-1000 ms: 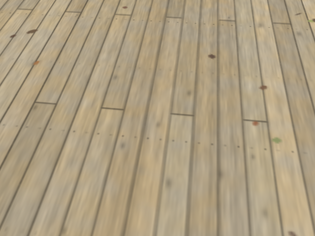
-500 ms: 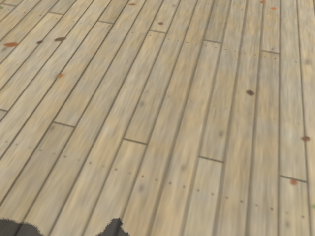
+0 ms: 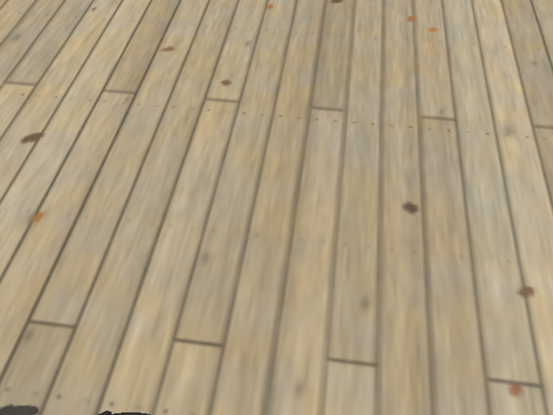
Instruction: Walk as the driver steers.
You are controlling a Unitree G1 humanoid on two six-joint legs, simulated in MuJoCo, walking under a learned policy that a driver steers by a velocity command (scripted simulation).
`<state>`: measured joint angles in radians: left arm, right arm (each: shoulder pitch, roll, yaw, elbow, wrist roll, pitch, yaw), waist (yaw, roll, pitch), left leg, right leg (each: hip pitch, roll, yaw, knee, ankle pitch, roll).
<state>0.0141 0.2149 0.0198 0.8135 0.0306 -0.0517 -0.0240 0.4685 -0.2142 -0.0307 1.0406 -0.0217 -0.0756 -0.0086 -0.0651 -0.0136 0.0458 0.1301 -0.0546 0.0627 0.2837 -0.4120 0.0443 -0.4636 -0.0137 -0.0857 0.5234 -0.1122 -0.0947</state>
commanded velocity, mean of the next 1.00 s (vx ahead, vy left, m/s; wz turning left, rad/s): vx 0.50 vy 0.00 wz -0.29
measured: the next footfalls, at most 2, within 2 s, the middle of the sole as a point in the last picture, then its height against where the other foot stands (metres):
left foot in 0.54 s outside the picture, level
right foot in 1.08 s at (345, 331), level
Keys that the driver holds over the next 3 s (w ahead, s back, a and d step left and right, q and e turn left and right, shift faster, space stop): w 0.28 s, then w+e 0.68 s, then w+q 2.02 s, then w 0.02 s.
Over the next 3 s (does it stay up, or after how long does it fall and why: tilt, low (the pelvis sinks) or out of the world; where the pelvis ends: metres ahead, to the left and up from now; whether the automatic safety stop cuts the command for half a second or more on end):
stays up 1.50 0.04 0.02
